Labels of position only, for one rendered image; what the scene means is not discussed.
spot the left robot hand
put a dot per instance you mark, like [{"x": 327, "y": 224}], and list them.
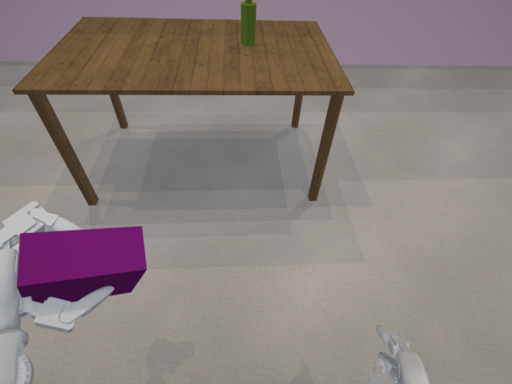
[{"x": 54, "y": 313}]

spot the robot left forearm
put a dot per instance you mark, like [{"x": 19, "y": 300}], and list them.
[{"x": 15, "y": 366}]

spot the sponge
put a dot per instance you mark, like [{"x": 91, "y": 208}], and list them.
[{"x": 70, "y": 264}]

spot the right robot hand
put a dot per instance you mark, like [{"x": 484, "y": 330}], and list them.
[{"x": 406, "y": 369}]

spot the table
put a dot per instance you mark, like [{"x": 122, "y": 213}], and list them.
[{"x": 181, "y": 56}]

